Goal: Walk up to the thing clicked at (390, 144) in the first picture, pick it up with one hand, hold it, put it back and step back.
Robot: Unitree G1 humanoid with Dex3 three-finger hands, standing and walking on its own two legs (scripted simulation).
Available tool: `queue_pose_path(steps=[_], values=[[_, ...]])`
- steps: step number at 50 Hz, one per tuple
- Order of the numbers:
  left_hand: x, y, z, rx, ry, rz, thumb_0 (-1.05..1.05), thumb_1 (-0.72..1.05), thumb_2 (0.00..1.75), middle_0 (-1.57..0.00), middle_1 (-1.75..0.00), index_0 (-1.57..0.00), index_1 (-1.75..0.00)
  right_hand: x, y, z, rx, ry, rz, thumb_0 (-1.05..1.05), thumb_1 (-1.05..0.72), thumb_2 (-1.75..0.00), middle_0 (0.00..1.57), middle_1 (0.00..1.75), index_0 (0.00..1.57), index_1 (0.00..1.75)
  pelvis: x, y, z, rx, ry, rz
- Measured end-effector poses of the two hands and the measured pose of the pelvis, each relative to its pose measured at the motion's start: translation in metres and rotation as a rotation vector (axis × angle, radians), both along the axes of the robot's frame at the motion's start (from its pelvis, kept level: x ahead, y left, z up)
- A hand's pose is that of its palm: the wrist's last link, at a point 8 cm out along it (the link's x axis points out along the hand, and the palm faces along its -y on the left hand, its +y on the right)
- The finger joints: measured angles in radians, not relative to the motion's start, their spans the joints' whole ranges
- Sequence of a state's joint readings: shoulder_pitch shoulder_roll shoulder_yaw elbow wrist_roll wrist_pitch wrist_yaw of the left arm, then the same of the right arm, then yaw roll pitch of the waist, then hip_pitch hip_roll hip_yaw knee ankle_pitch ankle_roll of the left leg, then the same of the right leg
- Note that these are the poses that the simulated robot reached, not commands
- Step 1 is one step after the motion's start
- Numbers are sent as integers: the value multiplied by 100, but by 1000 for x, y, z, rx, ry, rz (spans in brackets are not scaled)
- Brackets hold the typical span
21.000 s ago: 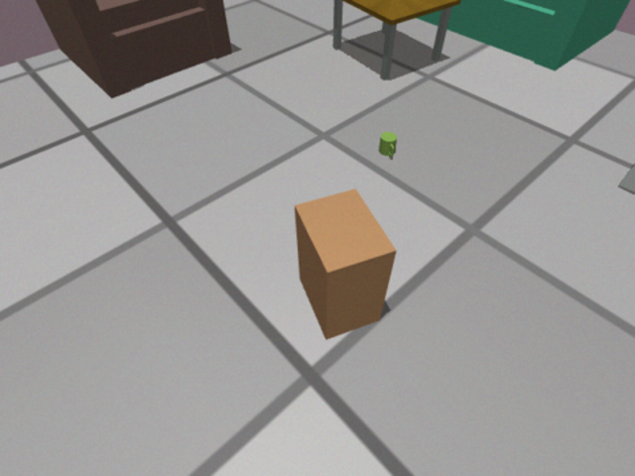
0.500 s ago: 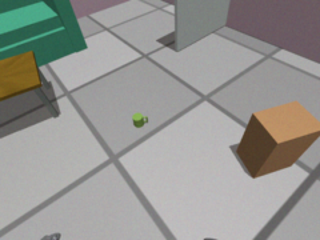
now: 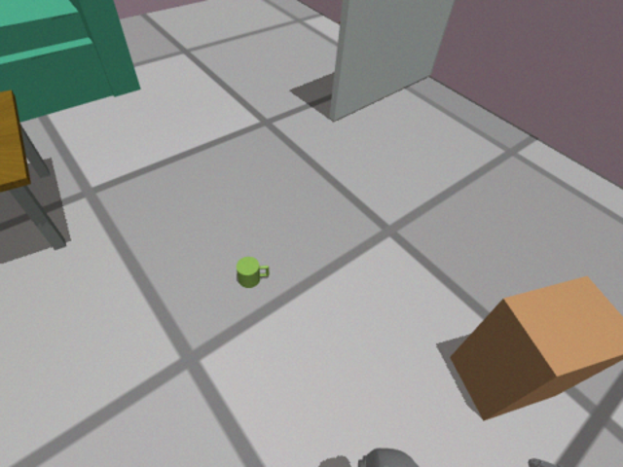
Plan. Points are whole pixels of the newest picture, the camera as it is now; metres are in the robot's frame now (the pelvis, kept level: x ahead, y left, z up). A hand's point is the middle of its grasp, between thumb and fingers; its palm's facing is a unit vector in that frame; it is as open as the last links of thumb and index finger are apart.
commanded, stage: walk up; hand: left
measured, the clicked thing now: (253, 272) +0.85 +0.20 -0.73
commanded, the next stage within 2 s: none
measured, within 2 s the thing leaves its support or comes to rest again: neither
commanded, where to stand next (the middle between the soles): +0.41 +0.00 m, yaw +0 degrees
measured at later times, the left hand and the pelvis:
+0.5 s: hand (152, 387) +0.24 +0.25 -0.12, palm faces -0.03 -0.92 -0.39, open 7.4 cm; pelvis +0.17 -0.02 +0.00, yaw +0 degrees
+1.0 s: hand (154, 329) +0.36 +0.29 -0.17, palm faces -0.06 -0.93 -0.36, open 7.4 cm; pelvis +0.29 +0.02 -0.01, yaw -1 degrees
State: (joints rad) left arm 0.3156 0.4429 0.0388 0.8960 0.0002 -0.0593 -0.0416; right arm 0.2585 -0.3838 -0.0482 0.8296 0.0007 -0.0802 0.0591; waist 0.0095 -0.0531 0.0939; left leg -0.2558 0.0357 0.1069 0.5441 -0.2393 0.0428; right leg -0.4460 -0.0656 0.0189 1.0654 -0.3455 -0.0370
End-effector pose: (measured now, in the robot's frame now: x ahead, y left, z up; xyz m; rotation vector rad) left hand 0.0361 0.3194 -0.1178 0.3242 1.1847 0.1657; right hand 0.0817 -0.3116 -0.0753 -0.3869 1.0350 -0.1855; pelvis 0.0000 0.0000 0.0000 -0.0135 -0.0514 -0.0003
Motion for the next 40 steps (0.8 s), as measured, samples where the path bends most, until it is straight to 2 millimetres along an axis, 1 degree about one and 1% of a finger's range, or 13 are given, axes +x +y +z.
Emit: queue_pose_path(steps=[3,7,11,13,15,17,20,22,25,29,32,35,40], values=[[36,-1,7,-4,-18,-25,1,91,89,-20,-30,-20,-30,6,-1,1,0,25,-17,1,-90,-90,20,30,21,30,22,1,4,4,2,-5],[82,-6,15,6,-36,-53,1,91,89,-20,-30,-20,-30,12,-9,-6,10,69,-48,1,-90,-90,20,30,21,30,53,-2,5,12,3,-7],[131,-17,20,28,-65,-73,1,91,89,-20,-30,-20,-30,23,-22,-23,31,117,-80,1,-90,-90,20,30,21,30,86,-12,-2,25,5,-10],[155,-23,19,47,-93,-82,1,91,89,-20,-30,-20,-30,34,-30,-36,40,135,-88,1,-90,-90,20,30,21,30,104,-20,-10,29,4,-8],[173,-30,20,61,-129,-76,1,91,89,-20,-30,-20,-30,48,-34,-47,46,156,-88,1,-90,-90,20,30,21,30,117,-25,-15,8,-3,-2],[185,-36,24,60,-151,-68,1,91,89,-20,-30,-20,-30,65,-33,-51,55,172,-75,1,-90,-90,20,30,21,30,129,-28,-13,14,-8,-3],[193,-39,33,58,-150,-48,1,91,89,-20,-30,-20,-30,96,-30,-48,71,160,-51,1,-90,-90,20,30,21,30,145,-27,-6,14,-9,1],[196,-38,36,58,-132,-42,1,91,89,-20,-30,-20,-30,116,-27,-44,78,143,-35,1,-91,-90,20,30,21,30,157,-25,-2,11,-6,2],[199,-30,35,57,-103,-29,1,91,89,-20,-30,-20,-30,144,-24,-38,74,129,-12,1,-91,-90,20,30,21,30,175,-21,1,5,-1,3],[204,-12,26,47,-64,0,1,90,89,-20,-30,-20,-30,179,-16,-30,45,119,5,1,-90,-90,20,30,21,30,201,-10,-1,-7,0,7],[214,7,10,35,-35,20,1,90,89,-20,-30,-20,-30,205,-8,-25,7,100,10,1,-90,-90,20,30,21,30,225,4,-9,-17,2,13],[231,21,-6,31,5,32,1,91,89,-20,-30,-20,-30,226,2,-22,-31,68,-5,1,-90,-90,20,30,21,30,245,17,-16,5,-3,2],[268,24,-12,14,32,10,1,91,89,-20,-30,-20,-30,244,18,-8,-44,59,-28,1,-90,-90,20,30,21,30,265,24,-7,-10,-4,-7]])
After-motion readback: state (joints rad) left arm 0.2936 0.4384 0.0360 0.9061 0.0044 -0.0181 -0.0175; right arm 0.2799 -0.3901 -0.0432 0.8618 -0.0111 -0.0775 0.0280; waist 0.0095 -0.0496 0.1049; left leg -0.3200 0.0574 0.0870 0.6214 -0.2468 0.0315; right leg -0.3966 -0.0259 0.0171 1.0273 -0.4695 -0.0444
